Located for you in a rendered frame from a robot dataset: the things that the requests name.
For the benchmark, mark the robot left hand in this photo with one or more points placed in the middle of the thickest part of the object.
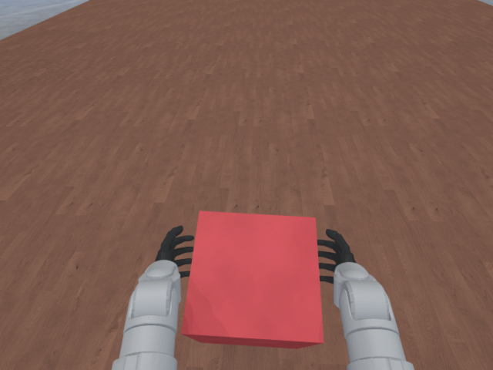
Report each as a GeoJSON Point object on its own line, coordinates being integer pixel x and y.
{"type": "Point", "coordinates": [167, 251]}

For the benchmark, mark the left robot forearm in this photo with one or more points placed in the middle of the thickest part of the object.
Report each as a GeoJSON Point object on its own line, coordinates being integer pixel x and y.
{"type": "Point", "coordinates": [151, 322]}

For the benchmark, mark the robot right hand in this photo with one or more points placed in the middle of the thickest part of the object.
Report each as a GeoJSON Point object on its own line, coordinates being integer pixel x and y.
{"type": "Point", "coordinates": [342, 254]}

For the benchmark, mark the right robot forearm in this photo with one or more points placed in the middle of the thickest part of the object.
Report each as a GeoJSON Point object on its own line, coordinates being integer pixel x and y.
{"type": "Point", "coordinates": [369, 325]}

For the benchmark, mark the carton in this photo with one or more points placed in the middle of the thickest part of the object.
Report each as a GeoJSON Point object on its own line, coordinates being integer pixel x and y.
{"type": "Point", "coordinates": [254, 280]}

